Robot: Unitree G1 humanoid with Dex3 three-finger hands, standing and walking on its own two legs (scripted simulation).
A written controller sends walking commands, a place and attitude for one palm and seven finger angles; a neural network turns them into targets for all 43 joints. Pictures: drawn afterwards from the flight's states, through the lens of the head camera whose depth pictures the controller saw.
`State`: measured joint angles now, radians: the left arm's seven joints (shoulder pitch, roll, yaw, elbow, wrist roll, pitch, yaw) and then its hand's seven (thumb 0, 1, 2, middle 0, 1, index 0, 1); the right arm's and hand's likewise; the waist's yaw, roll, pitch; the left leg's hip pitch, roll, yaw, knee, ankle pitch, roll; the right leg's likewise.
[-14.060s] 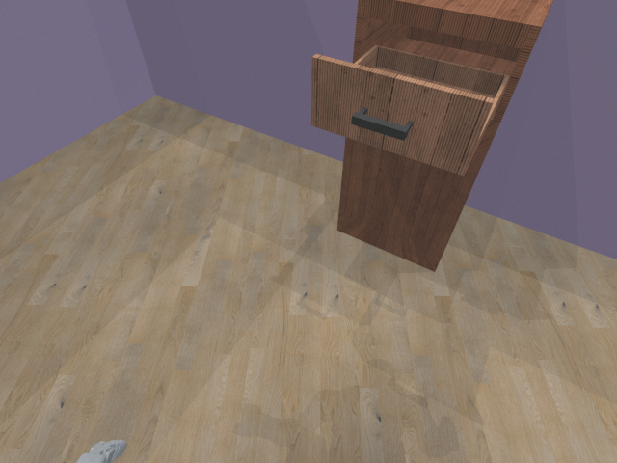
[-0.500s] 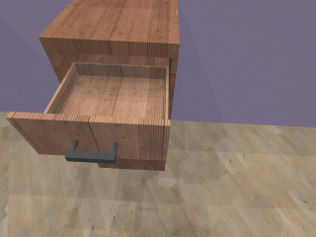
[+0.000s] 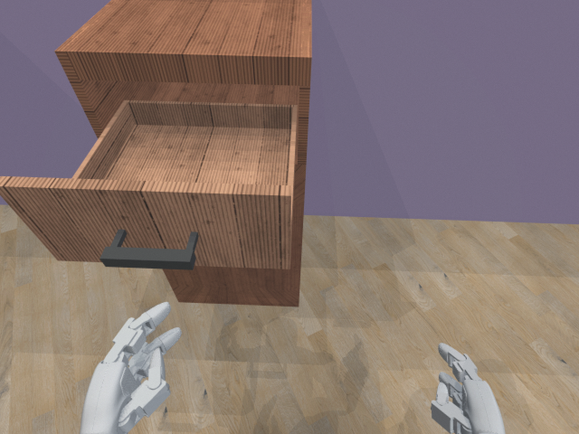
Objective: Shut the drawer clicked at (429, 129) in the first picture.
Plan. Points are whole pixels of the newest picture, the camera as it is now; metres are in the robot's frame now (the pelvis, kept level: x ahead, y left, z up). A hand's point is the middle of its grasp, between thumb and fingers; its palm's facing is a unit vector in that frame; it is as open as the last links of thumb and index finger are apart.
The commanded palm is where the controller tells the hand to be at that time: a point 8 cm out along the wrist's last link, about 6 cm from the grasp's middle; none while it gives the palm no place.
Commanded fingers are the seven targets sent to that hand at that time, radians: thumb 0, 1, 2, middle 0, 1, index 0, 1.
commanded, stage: raise the hand and make a fist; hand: left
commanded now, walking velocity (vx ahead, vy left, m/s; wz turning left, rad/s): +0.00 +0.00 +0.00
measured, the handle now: (153, 247) +0.36 +0.22 +0.05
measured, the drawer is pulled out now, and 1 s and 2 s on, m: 0.28 0.28 0.28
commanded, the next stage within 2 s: bring the fist close to the handle in 1.58 s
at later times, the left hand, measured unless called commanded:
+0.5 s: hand (139, 362) +0.20 +0.18 +0.07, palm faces +0.07 -1.00 -0.05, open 3.9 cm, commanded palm +0.14 +0.23 +0.07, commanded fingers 0.00 0.90 0.90 -1.04 -1.21 -1.04 -1.21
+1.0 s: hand (112, 358) +0.18 +0.19 +0.12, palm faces -0.01 -1.00 -0.04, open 3.2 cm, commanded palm +0.14 +0.24 +0.13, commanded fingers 0.00 0.90 0.90 -1.40 -1.60 -1.40 -1.60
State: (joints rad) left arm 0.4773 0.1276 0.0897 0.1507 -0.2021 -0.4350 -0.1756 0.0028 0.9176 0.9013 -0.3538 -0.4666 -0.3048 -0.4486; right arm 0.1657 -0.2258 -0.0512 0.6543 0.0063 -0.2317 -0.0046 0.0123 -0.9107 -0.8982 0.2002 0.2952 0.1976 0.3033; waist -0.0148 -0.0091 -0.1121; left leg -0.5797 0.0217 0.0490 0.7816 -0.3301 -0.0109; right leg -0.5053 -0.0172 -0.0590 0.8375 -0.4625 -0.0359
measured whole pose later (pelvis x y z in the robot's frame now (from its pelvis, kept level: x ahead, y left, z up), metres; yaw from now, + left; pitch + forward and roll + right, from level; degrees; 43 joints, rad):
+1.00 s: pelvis +0.01 +0.03 +0.01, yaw +1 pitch +3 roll -1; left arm 0.56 0.20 0.05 -0.41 -0.23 -0.11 -0.19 0.02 0.90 0.90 -1.33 -1.52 -1.33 -1.52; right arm 0.19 -0.20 0.05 0.51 0.05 -0.25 -0.03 0.02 -0.91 -0.90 0.20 0.30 0.20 0.30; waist 0.04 0.05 -0.10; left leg -0.47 0.00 0.02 0.78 -0.36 0.04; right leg -0.34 -0.03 -0.08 0.74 -0.44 0.01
